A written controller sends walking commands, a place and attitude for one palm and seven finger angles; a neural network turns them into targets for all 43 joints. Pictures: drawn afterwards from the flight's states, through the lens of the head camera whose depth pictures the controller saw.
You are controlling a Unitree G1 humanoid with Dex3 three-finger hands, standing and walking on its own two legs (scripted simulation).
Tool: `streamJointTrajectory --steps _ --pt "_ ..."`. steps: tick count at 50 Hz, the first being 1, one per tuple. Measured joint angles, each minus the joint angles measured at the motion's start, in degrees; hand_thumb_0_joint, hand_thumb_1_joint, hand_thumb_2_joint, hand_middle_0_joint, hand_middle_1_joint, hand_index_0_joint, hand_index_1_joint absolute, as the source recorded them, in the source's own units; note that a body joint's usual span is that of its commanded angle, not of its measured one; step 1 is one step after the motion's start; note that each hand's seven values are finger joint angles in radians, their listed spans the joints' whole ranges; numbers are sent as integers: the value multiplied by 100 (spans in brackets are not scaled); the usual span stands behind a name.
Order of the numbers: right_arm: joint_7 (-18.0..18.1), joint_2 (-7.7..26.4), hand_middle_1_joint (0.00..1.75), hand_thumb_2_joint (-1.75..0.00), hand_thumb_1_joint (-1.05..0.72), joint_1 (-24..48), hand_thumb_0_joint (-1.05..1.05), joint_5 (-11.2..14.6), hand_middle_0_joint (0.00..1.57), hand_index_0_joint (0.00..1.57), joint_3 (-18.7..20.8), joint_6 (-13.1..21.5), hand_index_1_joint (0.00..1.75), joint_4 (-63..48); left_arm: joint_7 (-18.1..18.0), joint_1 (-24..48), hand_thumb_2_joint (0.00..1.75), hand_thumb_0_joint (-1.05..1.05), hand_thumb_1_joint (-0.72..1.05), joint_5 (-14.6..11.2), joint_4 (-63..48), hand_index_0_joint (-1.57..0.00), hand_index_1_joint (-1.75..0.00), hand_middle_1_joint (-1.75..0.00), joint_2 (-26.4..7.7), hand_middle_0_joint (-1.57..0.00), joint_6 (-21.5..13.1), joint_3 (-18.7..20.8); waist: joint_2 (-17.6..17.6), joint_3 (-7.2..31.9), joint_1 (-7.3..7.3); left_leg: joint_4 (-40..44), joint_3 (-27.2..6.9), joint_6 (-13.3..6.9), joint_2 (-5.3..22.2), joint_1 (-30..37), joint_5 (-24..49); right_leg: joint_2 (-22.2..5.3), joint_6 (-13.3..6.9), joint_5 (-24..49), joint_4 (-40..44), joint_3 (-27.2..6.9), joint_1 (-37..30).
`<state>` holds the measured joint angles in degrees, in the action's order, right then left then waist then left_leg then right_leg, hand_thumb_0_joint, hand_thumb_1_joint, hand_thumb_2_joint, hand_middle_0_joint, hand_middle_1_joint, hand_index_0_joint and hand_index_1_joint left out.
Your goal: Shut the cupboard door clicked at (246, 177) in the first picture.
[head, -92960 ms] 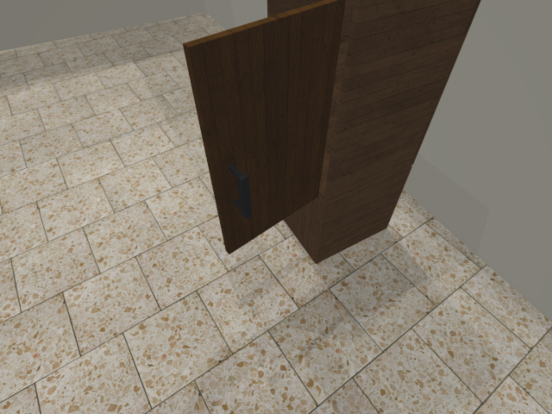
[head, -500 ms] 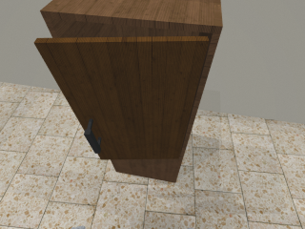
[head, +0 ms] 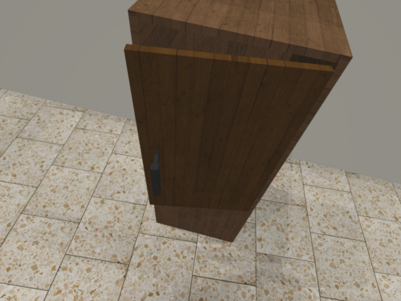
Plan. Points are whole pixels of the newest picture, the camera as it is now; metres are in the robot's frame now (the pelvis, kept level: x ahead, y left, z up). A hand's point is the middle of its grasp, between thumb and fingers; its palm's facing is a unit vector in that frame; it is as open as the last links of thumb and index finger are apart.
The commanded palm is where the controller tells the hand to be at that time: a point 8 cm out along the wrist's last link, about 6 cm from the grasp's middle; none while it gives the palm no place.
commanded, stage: come to a stop and stand still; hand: left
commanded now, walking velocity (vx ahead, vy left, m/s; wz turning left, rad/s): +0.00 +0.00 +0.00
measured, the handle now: (157, 174) +0.42 +0.15 -0.09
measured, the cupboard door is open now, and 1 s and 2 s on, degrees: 11 11 11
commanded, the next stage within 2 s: look again from close up in 1.86 s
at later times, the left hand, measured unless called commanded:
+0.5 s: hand out of the picture -0.07 +0.15 -0.18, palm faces +0.00 -0.99 -0.15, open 7.4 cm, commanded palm none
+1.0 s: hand out of the picture -0.12 +0.11 -0.18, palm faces +0.06 -0.99 -0.12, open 7.4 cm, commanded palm none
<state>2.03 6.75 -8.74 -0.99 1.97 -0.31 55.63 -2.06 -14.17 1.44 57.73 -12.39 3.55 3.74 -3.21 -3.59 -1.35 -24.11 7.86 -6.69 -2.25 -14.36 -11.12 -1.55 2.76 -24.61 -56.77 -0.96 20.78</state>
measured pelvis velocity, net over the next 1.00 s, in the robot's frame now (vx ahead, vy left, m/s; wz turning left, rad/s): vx -0.05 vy -0.03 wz -0.01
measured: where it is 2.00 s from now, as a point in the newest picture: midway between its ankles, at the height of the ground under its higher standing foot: outside the picture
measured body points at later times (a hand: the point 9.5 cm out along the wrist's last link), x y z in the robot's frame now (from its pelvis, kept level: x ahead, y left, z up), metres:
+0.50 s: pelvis -0.04 +0.00 +0.00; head -0.04 +0.00 +0.45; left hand -0.07 +0.20 -0.17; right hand -0.09 -0.21 -0.16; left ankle +0.02 +0.04 -0.74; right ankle -0.08 -0.13 -0.74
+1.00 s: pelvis -0.05 -0.03 +0.00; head -0.05 -0.02 +0.45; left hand -0.12 +0.16 -0.16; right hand -0.07 -0.23 -0.16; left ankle +0.02 +0.04 -0.74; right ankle -0.08 -0.13 -0.74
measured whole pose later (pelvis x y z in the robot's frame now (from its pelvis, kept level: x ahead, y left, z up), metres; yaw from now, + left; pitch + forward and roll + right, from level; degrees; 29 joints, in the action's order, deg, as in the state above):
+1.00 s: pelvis -0.05 -0.03 +0.00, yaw -1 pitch +0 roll +0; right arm 1.8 5.2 -17.5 -0.6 1.9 -1.0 66.9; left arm -2.6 -25.6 1.1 65.4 -4.2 0.0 -0.3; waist -1.1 0.5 0.0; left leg -20.8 8.2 -4.2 -1.5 -15.9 -5.3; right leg -0.3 -0.6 -16.8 -25.3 2.5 8.3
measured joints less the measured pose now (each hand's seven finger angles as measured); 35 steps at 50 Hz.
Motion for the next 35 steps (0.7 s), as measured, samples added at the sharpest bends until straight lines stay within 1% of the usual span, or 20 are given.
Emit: streamJointTrajectory --steps 3,7,10,12,13,16,18,21,24,29,35 --pt "20 14 30 -90 -93 -56 0 21 21 20 11 16 30 94 -8 -161 90 1 91 0 144 -20 -30 -30 62 -20 30 -60 46 61 34 265 84 -46 -61 112 148 -57 4 -126 687 47 -398" --pt "15 105 30 -90 -93 -168 -1 21 21 20 30 -11 30 292 -11 -237 90 1 91 -5 287 -20 -30 -30 180 -20 40 -154 122 132 102 460 147 -83 -122 172 295 -116 -75 -171 1594 113 -842" --pt "-16 161 30 -90 -93 -296 0 20 21 20 38 -48 30 505 -11 -258 90 1 91 -10 338 -20 -30 -30 259 -20 -18 -211 128 205 118 549 178 -80 -184 161 391 -160 -167 79 2396 178 -1151" --pt "-43 159 30 -90 -93 -387 0 34 20 20 36 -80 30 642 -16 -309 90 1 91 -11 351 -20 -30 -30 283 -20 -98 -241 52 259 103 567 239 -30 -264 125 432 -219 -254 447 3059 180 -1369" --pt "-55 162 30 -90 -92 -417 0 43 20 20 40 -88 30 712 -25 -318 90 1 91 -12 387 -20 -30 -30 308 -20 -135 -257 41 262 103 555 265 6 -286 105 441 -242 -242 578 3224 160 -1413" --pt "-80 196 30 -90 -92 -549 0 46 20 20 39 -108 30 891 -24 -394 90 0 91 -28 494 -20 -30 -30 440 -20 -213 -330 214 272 159 599 207 132 -220 143 494 -179 -103 739 3321 212 -1473" --pt "-93 166 30 -90 -92 -644 1 50 20 20 19 -100 30 980 -25 -482 90 0 91 -42 548 -20 -30 -30 480 -20 -259 -363 250 280 192 585 204 124 -174 162 519 -133 -82 776 3346 213 -1505" --pt "-101 72 30 -90 -91 -790 1 53 20 20 -13 -90 30 1081 -36 -575 90 0 91 -52 622 -20 -30 -30 505 -20 -255 -388 216 296 239 550 212 98 -122 172 526 -83 -112 784 3308 201 -1506" --pt "-101 -14 30 -90 -91 -939 1 47 20 20 -22 -101 30 1161 -40 -640 90 0 91 -45 647 -20 -30 -30 541 -20 -242 -390 182 332 259 547 193 117 -98 142 552 -57 -151 789 3271 218 -1464" --pt "-87 -98 30 -90 -91 -1093 1 32 20 20 -3 -135 30 1242 -43 -763 90 0 91 -33 634 -20 -30 -30 638 -20 -272 -380 189 368 230 547 142 156 -81 50 607 -33 -199 805 3219 261 -1361" --pt "-64 -149 30 -90 -91 -1100 1 29 20 20 12 -118 30 1229 -54 -941 90 0 91 -27 701 -20 -30 -30 740 -20 -295 -367 216 381 206 514 112 182 -44 -28 646 6 -237 812 3161 286 -1275"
